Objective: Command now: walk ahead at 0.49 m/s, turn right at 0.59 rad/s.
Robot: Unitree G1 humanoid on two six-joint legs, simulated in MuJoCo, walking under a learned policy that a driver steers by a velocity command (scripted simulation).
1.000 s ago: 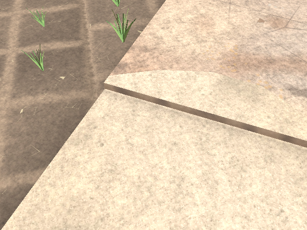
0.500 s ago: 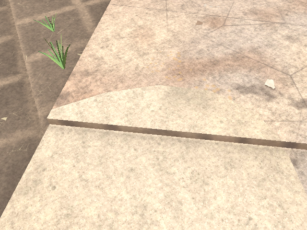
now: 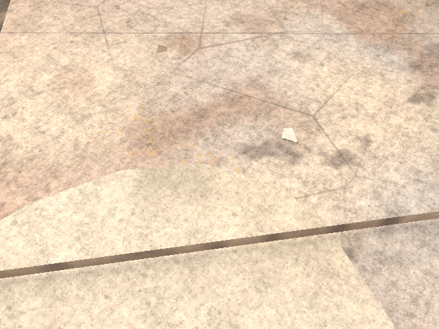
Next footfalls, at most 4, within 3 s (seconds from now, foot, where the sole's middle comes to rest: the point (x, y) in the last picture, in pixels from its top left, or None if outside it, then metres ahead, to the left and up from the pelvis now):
0.38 right None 0.34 -0.19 -0.77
0.92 left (228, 279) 0.62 0.00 -0.77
1.30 right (292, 225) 0.78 -0.21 -0.72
1.66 left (215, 256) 0.68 0.04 -0.74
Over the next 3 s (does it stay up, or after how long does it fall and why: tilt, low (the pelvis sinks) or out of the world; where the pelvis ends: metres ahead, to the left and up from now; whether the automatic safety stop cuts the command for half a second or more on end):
stays up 1.00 0.17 0.05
